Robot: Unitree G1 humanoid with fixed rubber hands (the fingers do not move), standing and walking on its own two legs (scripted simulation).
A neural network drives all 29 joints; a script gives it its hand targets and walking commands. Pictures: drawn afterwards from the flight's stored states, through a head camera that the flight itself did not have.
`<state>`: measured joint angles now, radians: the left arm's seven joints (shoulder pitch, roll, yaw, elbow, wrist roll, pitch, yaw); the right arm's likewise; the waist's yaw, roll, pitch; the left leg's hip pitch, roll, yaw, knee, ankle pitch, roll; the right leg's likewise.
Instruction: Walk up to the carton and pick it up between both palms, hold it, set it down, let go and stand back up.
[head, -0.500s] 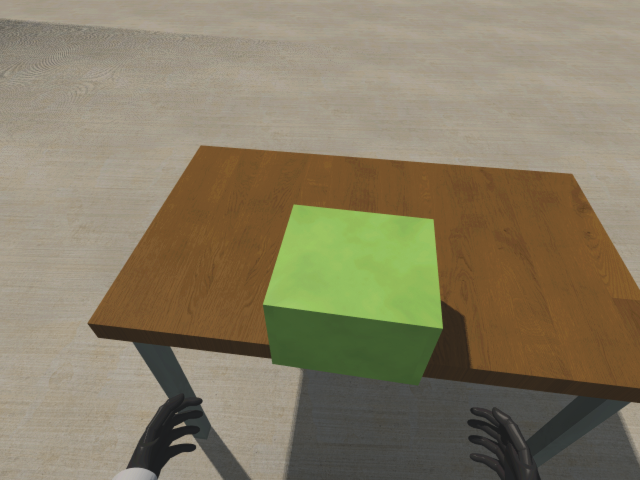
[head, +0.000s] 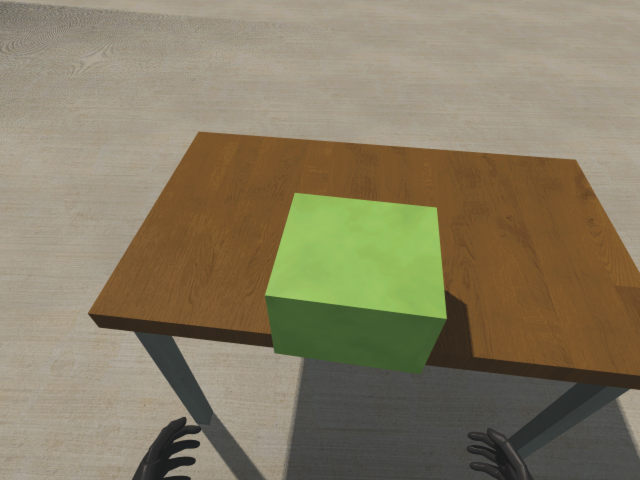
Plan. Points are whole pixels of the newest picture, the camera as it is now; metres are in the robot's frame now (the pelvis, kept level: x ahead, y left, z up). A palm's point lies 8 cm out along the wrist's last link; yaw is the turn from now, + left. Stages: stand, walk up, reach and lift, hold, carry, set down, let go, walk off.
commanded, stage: let go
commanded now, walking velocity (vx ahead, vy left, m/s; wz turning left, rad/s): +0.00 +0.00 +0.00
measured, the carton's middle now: (355, 280) +0.43 -0.01 -0.03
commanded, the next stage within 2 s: stand in 0.40 s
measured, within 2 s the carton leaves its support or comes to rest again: neither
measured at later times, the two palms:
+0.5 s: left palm out of the picture +0.15 +0.23 -0.09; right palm out of the picture +0.14 -0.24 -0.08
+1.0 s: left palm out of the picture +0.03 +0.27 -0.11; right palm out of the picture +0.03 -0.24 -0.12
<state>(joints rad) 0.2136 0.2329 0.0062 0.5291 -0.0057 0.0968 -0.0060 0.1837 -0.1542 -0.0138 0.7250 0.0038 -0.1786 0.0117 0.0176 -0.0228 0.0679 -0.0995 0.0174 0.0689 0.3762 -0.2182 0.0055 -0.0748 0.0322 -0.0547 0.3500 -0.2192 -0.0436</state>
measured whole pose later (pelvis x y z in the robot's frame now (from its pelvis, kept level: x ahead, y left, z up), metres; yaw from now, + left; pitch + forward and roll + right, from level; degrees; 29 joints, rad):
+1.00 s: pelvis -0.03 +0.01 +0.00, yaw +1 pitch -4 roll +0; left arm 0.35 0.25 -0.01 0.76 0.01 -0.03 0.01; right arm 0.33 -0.25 0.00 0.81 -0.01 -0.03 -0.01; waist 0.00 0.00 0.00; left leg -0.18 0.00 0.06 0.44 -0.20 0.03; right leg -0.15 0.01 -0.07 0.42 -0.21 -0.03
